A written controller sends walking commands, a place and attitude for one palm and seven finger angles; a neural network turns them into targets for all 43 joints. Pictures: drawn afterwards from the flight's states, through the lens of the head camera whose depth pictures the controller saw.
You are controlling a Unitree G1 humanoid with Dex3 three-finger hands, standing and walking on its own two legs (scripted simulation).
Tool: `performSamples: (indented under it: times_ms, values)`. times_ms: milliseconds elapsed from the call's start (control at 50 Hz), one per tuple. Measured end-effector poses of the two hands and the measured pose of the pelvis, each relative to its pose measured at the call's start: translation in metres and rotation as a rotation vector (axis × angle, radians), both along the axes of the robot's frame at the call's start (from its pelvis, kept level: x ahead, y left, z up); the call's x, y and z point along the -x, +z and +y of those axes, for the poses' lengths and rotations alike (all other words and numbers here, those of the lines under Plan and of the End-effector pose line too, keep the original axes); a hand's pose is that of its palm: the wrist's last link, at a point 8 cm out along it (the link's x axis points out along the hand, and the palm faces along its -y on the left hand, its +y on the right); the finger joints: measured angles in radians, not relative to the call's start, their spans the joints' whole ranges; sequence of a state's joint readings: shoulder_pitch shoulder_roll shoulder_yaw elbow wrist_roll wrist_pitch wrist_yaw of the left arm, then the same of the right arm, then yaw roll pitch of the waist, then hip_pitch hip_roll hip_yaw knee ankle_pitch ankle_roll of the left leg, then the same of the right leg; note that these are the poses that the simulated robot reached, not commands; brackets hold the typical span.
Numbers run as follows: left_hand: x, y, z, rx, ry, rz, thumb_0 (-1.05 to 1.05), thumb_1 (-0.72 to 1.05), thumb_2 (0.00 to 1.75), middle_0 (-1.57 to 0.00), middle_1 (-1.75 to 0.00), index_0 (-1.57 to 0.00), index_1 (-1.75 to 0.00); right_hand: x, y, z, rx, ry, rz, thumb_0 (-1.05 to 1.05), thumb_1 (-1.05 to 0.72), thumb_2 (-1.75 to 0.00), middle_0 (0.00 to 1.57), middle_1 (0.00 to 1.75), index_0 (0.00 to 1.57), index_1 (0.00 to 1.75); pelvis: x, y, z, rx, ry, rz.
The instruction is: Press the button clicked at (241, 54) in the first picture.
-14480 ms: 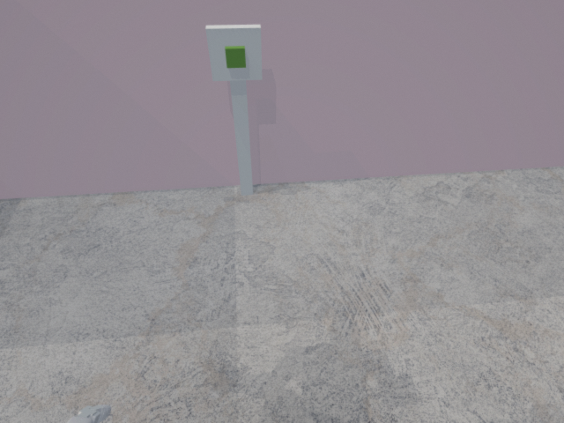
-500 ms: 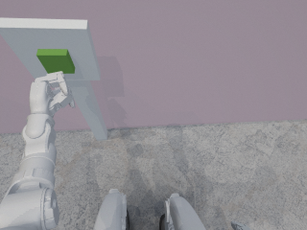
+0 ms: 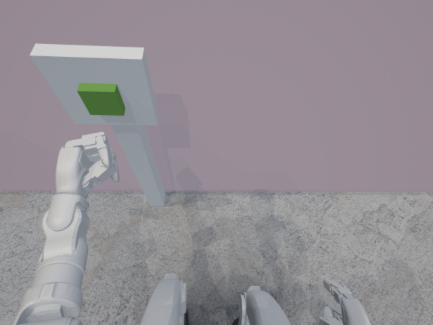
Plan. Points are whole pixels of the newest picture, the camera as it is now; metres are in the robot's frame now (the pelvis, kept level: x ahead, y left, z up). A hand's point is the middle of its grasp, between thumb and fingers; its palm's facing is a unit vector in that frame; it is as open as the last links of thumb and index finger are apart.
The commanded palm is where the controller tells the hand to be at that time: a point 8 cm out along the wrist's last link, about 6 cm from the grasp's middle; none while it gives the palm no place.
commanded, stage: draw the hand back to the body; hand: left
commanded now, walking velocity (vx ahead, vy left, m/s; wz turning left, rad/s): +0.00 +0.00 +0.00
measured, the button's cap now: (103, 98) +0.51 +0.24 +0.06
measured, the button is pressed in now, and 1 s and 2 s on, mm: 0 0 0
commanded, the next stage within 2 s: step back with the hand held close in 1.40 s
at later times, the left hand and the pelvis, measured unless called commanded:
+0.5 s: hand (59, 195) +0.28 +0.21 +0.14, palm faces +0.11 -0.98 -0.17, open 3.1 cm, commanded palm +0.24 +0.27 +0.16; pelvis +0.02 +0.00 +0.07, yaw +1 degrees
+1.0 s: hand out of the picture +0.24 +0.23 +0.24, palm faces +0.36 -0.85 -0.38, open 3.1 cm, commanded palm +0.18 +0.28 +0.27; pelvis +0.05 +0.00 +0.11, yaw +1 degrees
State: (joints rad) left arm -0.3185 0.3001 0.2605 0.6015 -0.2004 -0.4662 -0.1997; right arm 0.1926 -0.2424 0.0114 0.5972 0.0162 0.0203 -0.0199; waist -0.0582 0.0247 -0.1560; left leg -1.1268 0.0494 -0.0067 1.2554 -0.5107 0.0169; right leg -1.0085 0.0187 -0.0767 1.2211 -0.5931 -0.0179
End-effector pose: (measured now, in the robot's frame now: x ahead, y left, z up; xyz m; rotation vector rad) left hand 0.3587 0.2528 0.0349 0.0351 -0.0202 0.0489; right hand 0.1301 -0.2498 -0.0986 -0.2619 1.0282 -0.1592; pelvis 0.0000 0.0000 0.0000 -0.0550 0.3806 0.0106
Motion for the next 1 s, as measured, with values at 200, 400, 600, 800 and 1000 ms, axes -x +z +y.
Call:
performSamples:
  times_ms: [200,400,600,800,1000]
  values:
    - [0.046,0.051,0.006,-0.014,0.023,0.015,0.02,0.90,0.90,-1.30,-1.50,-1.30,-1.50,0.010,0.032,0.005,-0.043,-0.036,-0.041,0.01,-0.90,-0.90,0.20,0.30,0.20,0.30,-0.005,0.033,-0.003,-0.014,0.001,-0.089]
    - [0.084,0.092,0.008,-0.014,0.001,-0.008,0.02,0.90,0.90,-1.30,-1.50,-1.30,-1.50,-0.017,0.069,0.000,-0.024,-0.010,-0.184,0.02,-0.90,-0.90,0.20,0.30,0.20,0.30,-0.011,0.055,-0.003,-0.019,0.018,-0.177]
    - [0.122,0.133,0.012,-0.245,0.187,0.123,0.02,0.90,0.90,-1.30,-1.50,-1.30,-1.50,-0.065,0.110,0.019,-0.044,0.027,-0.319,0.02,-0.90,-0.90,0.20,0.30,0.20,0.30,-0.023,0.084,-0.001,-0.042,0.013,-0.283]
    - [0.141,0.181,0.019,-0.296,0.305,0.086,0.02,0.90,0.90,-1.30,-1.50,-1.30,-1.50,-0.100,0.133,0.040,-0.082,0.112,-0.375,0.02,-0.90,-0.90,0.20,0.30,0.20,0.30,-0.039,0.104,-0.001,-0.054,0.016,-0.377]
    - [0.163,0.227,0.018,-0.372,0.331,-0.008,0.02,0.90,0.90,-1.30,-1.50,-1.30,-1.50,-0.108,0.137,0.040,-0.101,0.143,-0.381,0.02,-0.90,-0.90,0.20,0.30,0.20,0.30,-0.048,0.112,-0.003,-0.059,0.009,-0.419]
